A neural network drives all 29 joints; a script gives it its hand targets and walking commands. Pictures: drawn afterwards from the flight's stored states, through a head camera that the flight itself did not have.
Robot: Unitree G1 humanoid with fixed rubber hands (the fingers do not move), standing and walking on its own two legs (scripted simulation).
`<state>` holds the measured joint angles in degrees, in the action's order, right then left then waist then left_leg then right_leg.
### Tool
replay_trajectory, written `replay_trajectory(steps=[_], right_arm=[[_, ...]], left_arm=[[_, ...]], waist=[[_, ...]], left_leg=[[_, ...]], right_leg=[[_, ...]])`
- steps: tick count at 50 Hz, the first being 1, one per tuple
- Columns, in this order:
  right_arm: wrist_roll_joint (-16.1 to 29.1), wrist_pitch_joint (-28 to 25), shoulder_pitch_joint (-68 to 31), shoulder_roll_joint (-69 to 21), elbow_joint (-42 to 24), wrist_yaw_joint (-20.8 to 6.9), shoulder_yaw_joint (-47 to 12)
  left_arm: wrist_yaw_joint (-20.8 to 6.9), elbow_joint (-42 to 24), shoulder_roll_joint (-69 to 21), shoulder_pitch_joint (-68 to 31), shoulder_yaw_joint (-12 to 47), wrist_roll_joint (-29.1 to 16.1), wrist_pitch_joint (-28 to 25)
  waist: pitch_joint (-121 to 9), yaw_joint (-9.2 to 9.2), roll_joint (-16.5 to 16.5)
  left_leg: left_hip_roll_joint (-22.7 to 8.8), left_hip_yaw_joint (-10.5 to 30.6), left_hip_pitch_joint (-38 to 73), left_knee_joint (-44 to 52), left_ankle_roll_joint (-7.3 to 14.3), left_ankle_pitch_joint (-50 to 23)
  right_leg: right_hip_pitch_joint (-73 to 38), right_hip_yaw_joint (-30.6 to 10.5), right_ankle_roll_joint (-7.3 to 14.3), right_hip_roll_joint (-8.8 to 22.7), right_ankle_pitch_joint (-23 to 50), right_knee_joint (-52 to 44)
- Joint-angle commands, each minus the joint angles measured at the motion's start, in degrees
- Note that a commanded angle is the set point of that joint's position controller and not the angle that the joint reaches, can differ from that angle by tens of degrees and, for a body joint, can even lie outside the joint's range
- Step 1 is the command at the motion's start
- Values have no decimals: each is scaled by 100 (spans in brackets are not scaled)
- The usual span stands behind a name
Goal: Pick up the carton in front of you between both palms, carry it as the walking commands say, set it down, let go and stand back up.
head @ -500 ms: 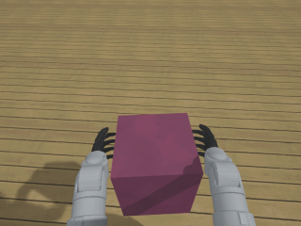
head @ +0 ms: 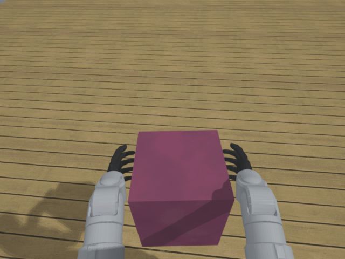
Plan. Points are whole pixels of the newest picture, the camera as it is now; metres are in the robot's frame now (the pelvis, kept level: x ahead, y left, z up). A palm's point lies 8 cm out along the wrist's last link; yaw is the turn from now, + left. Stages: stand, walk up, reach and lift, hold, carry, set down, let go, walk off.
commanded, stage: carry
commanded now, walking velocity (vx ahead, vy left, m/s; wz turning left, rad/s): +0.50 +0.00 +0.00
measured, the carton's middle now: (179, 189) +0.30 +0.00 -0.06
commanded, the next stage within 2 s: none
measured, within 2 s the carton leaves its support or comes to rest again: neither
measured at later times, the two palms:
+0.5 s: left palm (119, 116) +0.50 +0.17 +0.03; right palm (218, 117) +0.48 -0.12 +0.04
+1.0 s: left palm (126, 85) +0.64 +0.17 +0.04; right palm (213, 83) +0.63 -0.13 +0.04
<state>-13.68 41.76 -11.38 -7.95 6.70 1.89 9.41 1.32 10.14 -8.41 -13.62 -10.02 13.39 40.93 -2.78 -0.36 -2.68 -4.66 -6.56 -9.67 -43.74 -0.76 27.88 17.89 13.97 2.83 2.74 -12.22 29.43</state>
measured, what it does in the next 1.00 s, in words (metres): walks ahead: left foot, then right foot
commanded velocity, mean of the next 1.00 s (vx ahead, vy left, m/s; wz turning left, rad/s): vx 0.14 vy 0.00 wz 0.00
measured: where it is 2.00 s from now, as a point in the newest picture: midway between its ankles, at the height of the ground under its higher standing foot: (173, 255)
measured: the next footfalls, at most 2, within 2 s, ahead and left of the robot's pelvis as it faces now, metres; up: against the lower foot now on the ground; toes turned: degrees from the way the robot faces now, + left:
left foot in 0.30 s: +0.27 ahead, +0.14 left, +0.00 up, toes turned +5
right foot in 0.64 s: +0.37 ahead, -0.08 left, +0.00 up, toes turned +16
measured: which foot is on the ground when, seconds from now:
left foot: up 0.00-0.28, down 0.30-1.00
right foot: down 0.00-0.32, up 0.34-0.62, down 0.64-1.00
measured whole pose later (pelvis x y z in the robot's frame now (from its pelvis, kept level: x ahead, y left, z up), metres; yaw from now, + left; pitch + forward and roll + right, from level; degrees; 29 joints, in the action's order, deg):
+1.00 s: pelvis +0.35 +0.03 +0.01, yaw -2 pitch +4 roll +0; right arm -12.5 41.5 -10.3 -7.8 4.9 2.1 8.0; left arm 2.5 5.6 -7.9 -10.7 -8.3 12.3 41.4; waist -3.7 -0.4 -0.3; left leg -4.6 -9.1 -6.1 -26.5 -3.1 19.0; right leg 17.5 11.4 1.8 2.9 -12.4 29.5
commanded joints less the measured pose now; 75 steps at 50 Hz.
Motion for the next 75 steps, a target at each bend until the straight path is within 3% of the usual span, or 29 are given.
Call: replay_trajectory(steps=[1, 2, 4, 12, 15, 16, 17, 18, 19, 21, 23, 27, 31, 32, 33, 34, 37, 42, 49, 55, 57, 59, 61, 63, 65, 67, 69, 73, 75], right_arm=[[1454, -176, -2485, -5012, -447, -1282, -3428], [1475, -197, -2454, -5068, -457, -1295, -3419], [1564, -232, -2527, -5125, -618, -1292, -3493], [1393, -180, -2141, -4695, -555, -1174, -3311], [1350, -171, -2174, -4666, -299, -1196, -3152], [1314, -168, -2222, -4666, -150, -1202, -3036], [1258, -181, -2081, -4662, 46, -1210, -2877], [1237, -222, -2037, -4702, 53, -1240, -2801], [1311, -266, -2121, -4828, 21, -1264, -2858], [1397, -417, -2202, -5048, -113, -1297, -3069], [1535, -542, -2355, -5224, -407, -1317, -3356], [1790, -547, -2346, -5197, -942, -1295, -3812], [1676, -241, -2042, -4798, -1109, -1202, -3707], [1577, -162, -1956, -4663, -1089, -1175, -3600], [1534, -76, -1953, -4564, -1032, -1151, -3576], [1519, 8, -1915, -4545, -898, -1151, -3555], [1482, -47, -2015, -4625, -608, -1186, -3468], [1515, -171, -2220, -4956, -558, -1232, -3475], [1491, -241, -2122, -4972, -552, -1223, -3435], [1459, -248, -2079, -4872, -501, -1234, -3355], [1458, -250, -2128, -4871, -513, -1233, -3344], [1484, -247, -2161, -4894, -526, -1232, -3357], [1516, -234, -2196, -4915, -506, -1243, -3394], [1501, -224, -2243, -4890, -475, -1263, -3385], [1502, -228, -2245, -4910, -443, -1276, -3360], [1474, -227, -2170, -4917, -386, -1282, -3312], [1417, -232, -2148, -4915, -334, -1282, -3234], [1500, -244, -2259, -5000, -491, -1262, -3331], [1493, -224, -2300, -4981, -497, -1258, -3359]], left_arm=[[-1288, -555, -4962, -2070, 3231, -1461, -155], [-1274, -737, -4994, -2207, 3359, -1527, -169], [-1247, -1146, -5023, -2547, 3682, -1712, -197], [-1138, -958, -4578, -2010, 3433, -1461, -109], [-1109, -715, -4561, -2016, 3248, -1304, -76], [-1112, -612, -4576, -2057, 3189, -1249, -61], [-1128, -589, -4578, -2208, 3222, -1231, -41], [-1160, -545, -4629, -2279, 3220, -1284, -55], [-1190, -518, -4750, -2234, 3248, -1324, -110], [-1226, -592, -4970, -2188, 3418, -1427, -286], [-1226, -774, -5139, -2172, 3592, -1518, -428], [-1135, -1393, -5095, -2135, 3976, -1678, -425], [-1094, -1492, -4695, -1858, 3821, -1614, -101], [-1111, -1419, -4550, -1837, 3692, -1543, -22], [-1113, -1322, -4430, -1809, 3562, -1466, 42], [-1118, -1090, -4412, -1632, 3367, -1423, 55], [-1172, -645, -4546, -1435, 3105, -1323, -5], [-1199, -846, -4840, -1941, 3381, -1529, -135], [-1207, -944, -4895, -2076, 3564, -1573, -175], [-1184, -882, -4853, -2050, 3550, -1518, -158], [-1187, -855, -4853, -2069, 3525, -1498, -153], [-1191, -864, -4865, -2078, 3519, -1488, -154], [-1188, -765, -4891, -2000, 3467, -1443, -156], [-1175, -753, -4912, -1975, 3428, -1431, -163], [-1157, -807, -4910, -2004, 3435, -1457, -160], [-1157, -806, -4907, -2028, 3438, -1449, -145], [-1178, -741, -4906, -2100, 3418, -1433, -126], [-1205, -838, -4961, -2176, 3513, -1524, -157], [-1207, -812, -4967, -2150, 3481, -1512, -152]], waist=[[-1700, -151, 939], [-1666, -114, 596], [-1531, -97, 558], [-1234, -86, 1086], [-1283, 8, 715], [-1183, 110, -29], [-1219, 206, -1251], [-1212, 246, -1468], [-1288, 198, -983], [-1669, 150, -262], [-1800, 135, -359], [-1945, 140, -709], [-1850, 65, -355], [-1915, 80, -21], [-2096, 97, 695], [-2224, 31, 1182], [-2060, 44, 1089], [-2129, 19, 333], [-2010, 22, 424], [-1825, 54, -190], [-1810, 54, -65], [-1992, 51, 340], [-1885, 54, 632], [-1752, 18, 516], [-1835, 22, -35], [-1721, 55, -432], [-1581, 74, -411], [-2006, 69, 225], [-1946, 48, 294]], left_leg=[[-52, 522, -2945, -1938, 151, 378], [-233, 611, -2906, -1524, 229, 143], [-119, 334, -2287, -461, 190, -296], [66, -474, -1084, 1759, 25, -1906], [53, -663, 606, 2142, 34, -1539], [-615, 302, 1126, 2631, 219, -958], [-1617, 2242, 1685, 3120, 895, -981], [-2112, 2788, 1989, 3177, 1340, -2199], [-2180, 2531, 2005, 2987, 1459, -3693], [-1911, 1613, 2031, 2848, 1138, -4658], [-1527, 804, 1893, 2821, 832, -4977], [-1149, -111, 1604, 2541, 653, -5338], [-763, -501, 704, 1761, 185, -3792], [-628, -490, 106, 1524, -8, -2883], [-346, -304, -402, 1270, -189, -1653], [-202, -148, -677, 1334, -255, -844], [-111, -67, -578, 1963, -248, -810], [-415, -47, 528, 1619, -228, -4101], [-205, -137, 357, 1882, -246, -3854], [-495, -106, 1275, 1474, -76, -6299], [-464, -124, 908, 1326, -80, -5926], [-287, -168, 252, 1301, -166, -4422], [-105, -156, -63, 2117, -196, -2944], [-150, -111, 475, 2423, -140, -3936], [-511, -58, 1486, 1849, -91, -6109], [-750, 24, 1710, 1630, 63, -7265], [-741, 4, 1323, 1569, 95, -6854], [-426, -103, 562, 1510, -54, -4407], [-427, -52, 657, 1629, -42, -4228]], right_leg=[[-3279, -3467, 1236, 2229, 995, -1515], [-2997, -3056, 1009, 2112, 618, -1621], [-2253, -2139, 634, 1760, 117, -1976], [-1545, -972, 325, 1313, -635, -1985], [-529, -469, -5, 936, -1437, -834], [195, -36, -287, 579, -909, 345], [1333, -83, -532, 4, -1228, 1688], [1996, -524, -451, 30, -2120, 2497], [2196, -925, -352, 201, -2172, 2998], [1987, -1081, -288, 422, -1796, 2537], [1432, -858, -328, 230, -1233, 1539], [546, -481, -320, -56, -49, 386], [-1099, -342, -318, 138, 1921, -1168], [-1785, -791, -289, 681, 3084, -1018], [-2446, -1426, 82, 1318, 5031, -529], [-2780, -1722, 467, 1553, 5039, -404], [-2727, -1438, 441, 1331, 5415, -381], [-1684, -863, 33, 820, 4649, 179], [-1799, -841, 66, 708, 5048, 219], [-804, -379, -227, 228, 2688, -66], [-1267, -393, -213, 254, 3140, -209], [-2047, -685, -15, 586, 4954, 6], [-2351, -861, 147, 789, 5611, 144], [-1817, -812, 72, 702, 4711, 237], [-735, -533, -132, 463, 2860, 318], [-312, -318, -299, 194, 1362, 45], [-666, -306, -309, 206, 1621, -162], [-1557, -714, -50, 730, 4190, 258], [-1324, -719, -72, 729, 3742, 289]])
